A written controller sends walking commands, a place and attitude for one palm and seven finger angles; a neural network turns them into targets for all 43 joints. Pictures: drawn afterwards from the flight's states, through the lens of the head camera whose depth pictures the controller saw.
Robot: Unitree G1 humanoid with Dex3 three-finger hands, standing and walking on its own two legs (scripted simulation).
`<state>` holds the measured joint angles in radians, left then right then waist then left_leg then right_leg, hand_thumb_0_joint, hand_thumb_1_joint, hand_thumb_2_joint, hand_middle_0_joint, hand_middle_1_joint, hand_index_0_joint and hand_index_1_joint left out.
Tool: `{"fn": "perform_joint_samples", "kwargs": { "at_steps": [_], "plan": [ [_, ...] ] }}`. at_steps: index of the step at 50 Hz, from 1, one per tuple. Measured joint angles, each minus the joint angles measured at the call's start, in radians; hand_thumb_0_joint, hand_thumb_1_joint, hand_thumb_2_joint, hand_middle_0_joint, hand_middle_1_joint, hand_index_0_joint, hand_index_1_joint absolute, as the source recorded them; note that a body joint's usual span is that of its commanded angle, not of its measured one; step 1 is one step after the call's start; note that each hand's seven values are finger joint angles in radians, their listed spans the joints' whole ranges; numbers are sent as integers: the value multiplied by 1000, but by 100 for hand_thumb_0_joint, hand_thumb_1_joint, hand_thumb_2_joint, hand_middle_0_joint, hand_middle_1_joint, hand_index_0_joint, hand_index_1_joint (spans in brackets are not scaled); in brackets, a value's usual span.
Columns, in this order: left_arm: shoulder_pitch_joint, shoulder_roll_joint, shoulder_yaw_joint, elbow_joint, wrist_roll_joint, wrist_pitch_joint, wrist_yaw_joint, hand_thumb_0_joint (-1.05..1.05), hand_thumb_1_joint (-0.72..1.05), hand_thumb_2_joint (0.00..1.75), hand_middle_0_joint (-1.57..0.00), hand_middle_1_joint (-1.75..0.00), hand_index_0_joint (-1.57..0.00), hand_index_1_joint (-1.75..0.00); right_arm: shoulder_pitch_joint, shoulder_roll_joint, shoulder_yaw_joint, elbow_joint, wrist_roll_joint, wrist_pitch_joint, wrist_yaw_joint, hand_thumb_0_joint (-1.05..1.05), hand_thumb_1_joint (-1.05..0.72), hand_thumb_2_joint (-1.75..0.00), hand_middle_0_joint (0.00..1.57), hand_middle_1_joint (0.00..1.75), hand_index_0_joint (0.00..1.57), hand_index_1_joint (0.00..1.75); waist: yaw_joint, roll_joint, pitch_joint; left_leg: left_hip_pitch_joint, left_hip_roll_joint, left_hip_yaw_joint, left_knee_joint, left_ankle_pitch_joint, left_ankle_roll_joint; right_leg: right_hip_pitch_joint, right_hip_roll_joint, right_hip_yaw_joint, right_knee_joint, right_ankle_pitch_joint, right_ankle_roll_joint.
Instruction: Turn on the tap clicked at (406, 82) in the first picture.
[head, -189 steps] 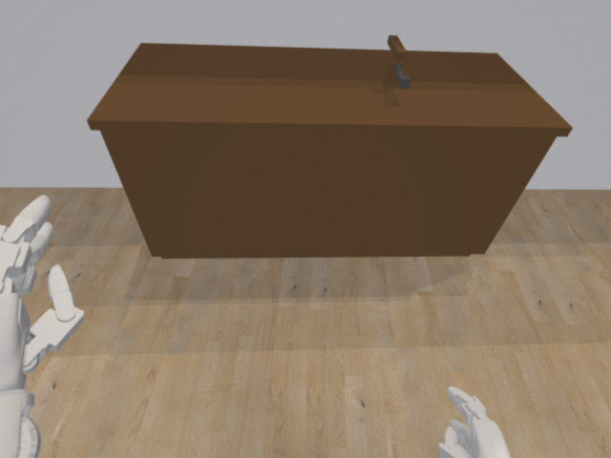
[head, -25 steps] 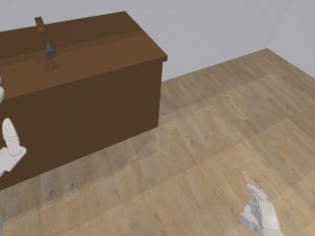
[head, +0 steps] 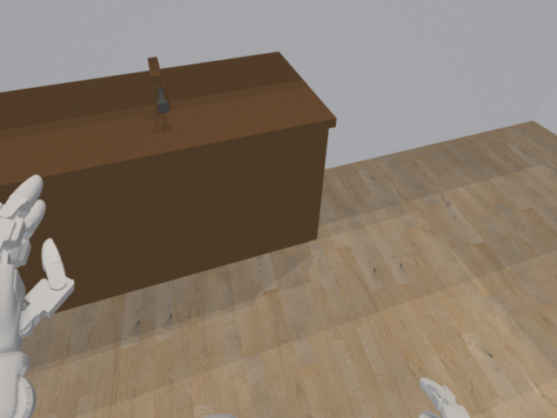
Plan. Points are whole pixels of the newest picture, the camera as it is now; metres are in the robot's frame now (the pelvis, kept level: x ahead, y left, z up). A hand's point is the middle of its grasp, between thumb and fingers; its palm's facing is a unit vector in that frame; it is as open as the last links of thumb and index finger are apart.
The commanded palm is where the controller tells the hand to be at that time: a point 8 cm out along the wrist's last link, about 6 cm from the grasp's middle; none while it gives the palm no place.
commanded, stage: take the last steps up to it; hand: left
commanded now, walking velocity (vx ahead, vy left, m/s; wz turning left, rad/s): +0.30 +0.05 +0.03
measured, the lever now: (163, 106) +0.89 +0.39 +0.00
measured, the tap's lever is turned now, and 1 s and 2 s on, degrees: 0 0 0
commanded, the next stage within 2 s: none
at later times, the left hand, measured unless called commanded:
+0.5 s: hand (94, 250) +0.26 +0.23 +0.17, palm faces +0.40 -0.78 -0.48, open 7.4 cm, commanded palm +0.21 +0.27 +0.17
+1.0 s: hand (112, 186) +0.37 +0.26 +0.17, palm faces +0.46 -0.81 -0.35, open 7.4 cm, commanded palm +0.31 +0.29 +0.17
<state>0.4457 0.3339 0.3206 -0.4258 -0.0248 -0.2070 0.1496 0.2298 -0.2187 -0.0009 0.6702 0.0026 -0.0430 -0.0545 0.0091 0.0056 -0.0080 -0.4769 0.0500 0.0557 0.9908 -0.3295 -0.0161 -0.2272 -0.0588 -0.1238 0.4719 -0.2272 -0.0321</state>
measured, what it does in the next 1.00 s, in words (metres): walks ahead: left foot, then right foot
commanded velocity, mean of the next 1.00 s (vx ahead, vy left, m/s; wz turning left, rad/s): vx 0.30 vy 0.04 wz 0.02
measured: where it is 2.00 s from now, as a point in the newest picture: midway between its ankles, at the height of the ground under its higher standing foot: (294, 391)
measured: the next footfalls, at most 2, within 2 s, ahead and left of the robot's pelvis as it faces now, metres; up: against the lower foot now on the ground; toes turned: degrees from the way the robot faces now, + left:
left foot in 0.16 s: +0.04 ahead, +0.14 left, +0.00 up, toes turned +7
right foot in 0.50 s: +0.14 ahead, -0.10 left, +0.00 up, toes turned -9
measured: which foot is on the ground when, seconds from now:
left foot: up 0.00-0.14, down 0.16-0.50, up 0.52-0.86, down 0.88-1.00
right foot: down 0.00-0.16, up 0.18-0.48, down 0.50-0.90, up 0.92-1.00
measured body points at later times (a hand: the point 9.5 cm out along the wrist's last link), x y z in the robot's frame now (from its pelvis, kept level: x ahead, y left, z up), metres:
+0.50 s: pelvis +0.05 +0.00 -0.02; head +0.05 -0.02 +0.43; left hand +0.23 +0.27 +0.19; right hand +0.20 -0.20 -0.12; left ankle +0.00 +0.14 -0.74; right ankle +0.10 -0.09 -0.75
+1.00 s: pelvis +0.15 +0.01 -0.01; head +0.16 +0.02 +0.44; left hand +0.34 +0.30 +0.18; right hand +0.32 -0.23 -0.09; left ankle +0.16 +0.13 -0.74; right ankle +0.11 -0.09 -0.69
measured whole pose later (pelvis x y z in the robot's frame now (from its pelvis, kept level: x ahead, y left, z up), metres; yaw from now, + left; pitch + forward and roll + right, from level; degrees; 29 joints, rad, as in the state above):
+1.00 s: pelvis +0.15 +0.01 -0.01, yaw +1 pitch -1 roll +1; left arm 0.42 0.36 0.37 -0.46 -0.02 -0.22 0.18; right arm 0.20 -0.18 -0.02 0.60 0.00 -0.07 -0.07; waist -0.01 -0.04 0.02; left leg -0.26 0.06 0.14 0.57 -0.30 0.01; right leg -0.37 -0.04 -0.08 1.00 -0.52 0.00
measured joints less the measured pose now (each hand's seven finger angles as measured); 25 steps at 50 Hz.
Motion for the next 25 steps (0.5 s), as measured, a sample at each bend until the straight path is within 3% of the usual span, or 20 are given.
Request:
{"fn": "perform_joint_samples", "kwargs": {
  "at_steps": [3, 7, 9, 11, 13, 15, 19, 23, 25],
  "plan": [
    [11, 11, -6, -2, 3, 0, 5, 2, 89, 90, -21, -30, -21, -30, 18, -24, -23, -15, -1, -9, -15, 2, -91, -90, 20, 30, 21, 30, -11, -14, -10, 79, 15, 27, -184, -28, 13, -6, -6, -10, -20, 12, 1],
    [28, 11, -5, -59, 2, 2, 24, 2, 89, 90, -21, -30, -22, -30, 35, -50, -45, -42, -5, -25, -28, 2, -91, -90, 20, 30, 20, 30, -7, -20, -8, 228, 12, 52, -439, -26, 27, -29, 0, -14, 26, -12, 15],
    [20, 19, 11, -84, -1, -5, 34, 2, 89, 90, -21, -30, -22, -30, 25, -42, -52, -54, -4, -30, -35, 2, -91, -90, 20, 30, 20, 30, -7, -39, 10, 253, 1, 57, -470, 46, 31, -65, -5, 9, 134, -96, 24],
    [4, 28, 24, -72, 9, -16, 40, 2, 89, 90, -21, -30, -21, -30, 15, -14, -46, -54, -3, -39, -32, 2, -91, -90, 20, 30, 20, 30, -6, -54, 19, 262, 0, 66, -449, 36, 25, -131, 9, 43, 332, -213, 28],
    [-9, 37, 31, -54, 14, -17, 34, 2, 89, 90, -21, -30, -21, -30, 15, 15, -34, -49, -1, -53, -22, 1, -91, -90, 20, 30, 20, 30, -17, -45, 11, 271, 8, 55, -460, 29, 24, -194, 24, 43, 487, -229, 35],
    [-15, 37, 29, -49, 17, -16, 27, 2, 89, 90, -21, -30, -21, -30, 19, 41, -18, -45, 3, -65, -9, 1, -91, -90, 20, 30, 20, 30, -20, -30, 5, 284, 18, 46, -484, 35, 23, -236, 23, 32, 539, -196, 44],
    [16, 26, 25, -67, 15, -23, 15, 2, 89, 90, -21, -30, -21, -30, 21, 78, 13, -42, 2, -76, 9, 1, -91, -90, 20, 30, 20, 30, -12, -1, 6, 309, 31, 55, -516, 37, 8, -244, 6, 13, 416, -137, 57],
    [35, 40, 27, -52, 13, -20, 5, 2, 89, 90, -21, -30, -21, -30, 19, 95, 33, -39, -4, -71, 9, 1, -91, -90, 20, 30, 21, 30, -2, 28, 20, 315, 45, 60, -477, -4, -14, -158, 15, -21, 193, -100, 60],
    [18, 59, 33, -40, 16, -13, 4, 2, 89, 90, -21, -30, -21, -30, 15, 91, 36, -41, -3, -63, 8, 1, -90, -90, 21, 30, 21, 30, -1, 40, 30, 278, 55, 49, -372, -64, -11, -101, 29, -36, 92, -37, 35]
  ]
}}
